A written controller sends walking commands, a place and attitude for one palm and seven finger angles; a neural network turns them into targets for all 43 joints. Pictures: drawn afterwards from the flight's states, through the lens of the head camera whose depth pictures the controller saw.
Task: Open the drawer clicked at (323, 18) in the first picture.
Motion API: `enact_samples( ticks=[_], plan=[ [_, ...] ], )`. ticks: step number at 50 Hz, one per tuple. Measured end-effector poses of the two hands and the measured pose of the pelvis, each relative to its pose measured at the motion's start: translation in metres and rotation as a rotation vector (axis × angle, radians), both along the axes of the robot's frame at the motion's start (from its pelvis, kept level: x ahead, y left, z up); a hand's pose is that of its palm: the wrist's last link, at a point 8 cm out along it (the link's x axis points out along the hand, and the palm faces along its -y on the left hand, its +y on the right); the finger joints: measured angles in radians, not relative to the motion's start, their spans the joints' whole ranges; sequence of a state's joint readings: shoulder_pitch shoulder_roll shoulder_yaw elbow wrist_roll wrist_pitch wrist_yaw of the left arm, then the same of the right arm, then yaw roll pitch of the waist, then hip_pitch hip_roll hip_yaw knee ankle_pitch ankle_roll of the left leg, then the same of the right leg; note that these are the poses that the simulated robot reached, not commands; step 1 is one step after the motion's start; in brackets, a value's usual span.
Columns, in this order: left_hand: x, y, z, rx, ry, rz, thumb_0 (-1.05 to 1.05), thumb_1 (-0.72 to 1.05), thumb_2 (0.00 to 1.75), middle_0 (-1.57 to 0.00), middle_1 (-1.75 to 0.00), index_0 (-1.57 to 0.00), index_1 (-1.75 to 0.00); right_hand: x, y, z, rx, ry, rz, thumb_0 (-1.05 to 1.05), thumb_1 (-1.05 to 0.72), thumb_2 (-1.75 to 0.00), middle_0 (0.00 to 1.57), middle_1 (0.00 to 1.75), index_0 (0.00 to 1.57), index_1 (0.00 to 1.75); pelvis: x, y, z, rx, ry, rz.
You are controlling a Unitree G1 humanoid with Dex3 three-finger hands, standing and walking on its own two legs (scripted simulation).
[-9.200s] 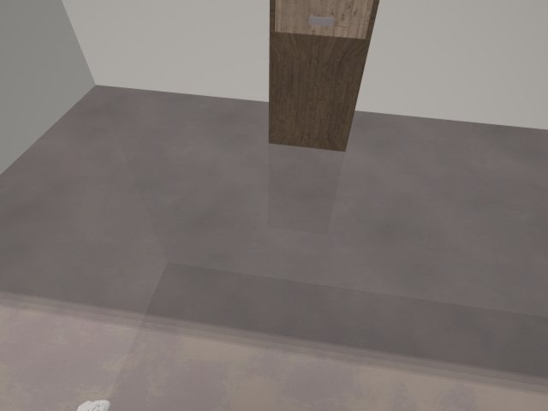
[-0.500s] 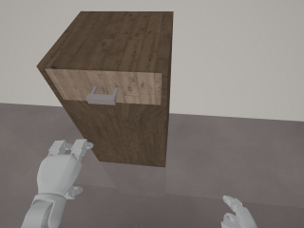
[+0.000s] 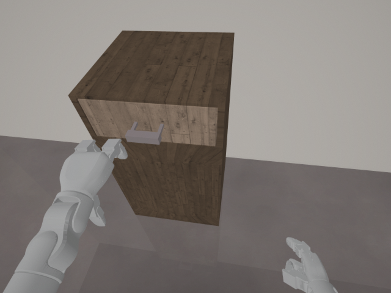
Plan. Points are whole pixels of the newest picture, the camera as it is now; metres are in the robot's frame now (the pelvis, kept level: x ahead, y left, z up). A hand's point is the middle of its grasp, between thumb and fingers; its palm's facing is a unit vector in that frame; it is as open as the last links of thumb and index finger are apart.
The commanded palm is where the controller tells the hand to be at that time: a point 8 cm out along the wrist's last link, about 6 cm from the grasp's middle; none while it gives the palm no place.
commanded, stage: raise the hand with hooked fingers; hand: left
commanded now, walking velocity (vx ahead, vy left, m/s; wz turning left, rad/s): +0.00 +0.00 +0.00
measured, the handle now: (145, 131) +0.55 +0.23 -0.03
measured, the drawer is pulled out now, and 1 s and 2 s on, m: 0.00 0.00 0.00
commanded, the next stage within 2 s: move the hooked fingers above the handle in 0.44 s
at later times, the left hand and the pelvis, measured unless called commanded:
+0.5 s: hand (99, 180) +0.30 +0.24 +0.08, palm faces +0.05 -0.07 -1.00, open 13.8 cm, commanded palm +0.27 +0.24 +0.14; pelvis -0.01 +0.00 +0.00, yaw +0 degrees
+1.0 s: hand (116, 165) +0.35 +0.23 +0.06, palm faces -0.02 -0.04 -1.00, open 13.8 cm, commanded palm +0.33 +0.23 +0.12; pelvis -0.01 +0.00 +0.00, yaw +0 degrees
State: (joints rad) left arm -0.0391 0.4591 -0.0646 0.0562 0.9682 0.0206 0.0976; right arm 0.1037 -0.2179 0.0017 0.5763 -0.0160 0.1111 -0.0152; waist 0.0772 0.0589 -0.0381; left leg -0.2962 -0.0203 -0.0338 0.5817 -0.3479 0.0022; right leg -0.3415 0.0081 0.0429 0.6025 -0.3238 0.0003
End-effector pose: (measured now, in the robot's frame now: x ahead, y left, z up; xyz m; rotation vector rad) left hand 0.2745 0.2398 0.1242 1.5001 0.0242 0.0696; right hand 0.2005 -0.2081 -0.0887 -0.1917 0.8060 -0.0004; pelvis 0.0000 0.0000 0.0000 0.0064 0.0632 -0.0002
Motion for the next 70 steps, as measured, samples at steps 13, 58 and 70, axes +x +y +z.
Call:
enact_samples(
  ticks=[13,58,70],
  plan=[
    [0.007,-0.001,0.006,-0.011,0.036,-0.068,0.00,-0.49,0.31,-0.32,-1.20,-0.32,-1.20,-0.033,-0.015,-0.010,-0.020,0.092,-0.043,0.01,-0.90,-0.90,0.20,0.30,0.20,0.30,-0.004,0.003,0.004,-0.001,0.004,-0.005],
    [0.076,-0.013,-0.017,0.045,0.053,-0.111,0.00,-0.49,0.30,-0.32,-1.20,-0.32,-1.20,-0.103,-0.051,-0.032,-0.076,0.250,-0.184,0.01,-0.91,-0.90,0.20,0.30,0.20,0.30,-0.014,-0.003,-0.005,0.001,0.079,-0.002],
    [0.109,-0.014,-0.020,0.051,0.058,-0.099,0.00,-0.49,0.30,-0.32,-1.20,-0.32,-1.20,-0.131,-0.056,-0.040,-0.074,0.323,-0.244,0.01,-0.91,-0.90,0.20,0.30,0.20,0.30,-0.011,-0.001,-0.009,-0.002,0.124,-0.011]
  ],
)
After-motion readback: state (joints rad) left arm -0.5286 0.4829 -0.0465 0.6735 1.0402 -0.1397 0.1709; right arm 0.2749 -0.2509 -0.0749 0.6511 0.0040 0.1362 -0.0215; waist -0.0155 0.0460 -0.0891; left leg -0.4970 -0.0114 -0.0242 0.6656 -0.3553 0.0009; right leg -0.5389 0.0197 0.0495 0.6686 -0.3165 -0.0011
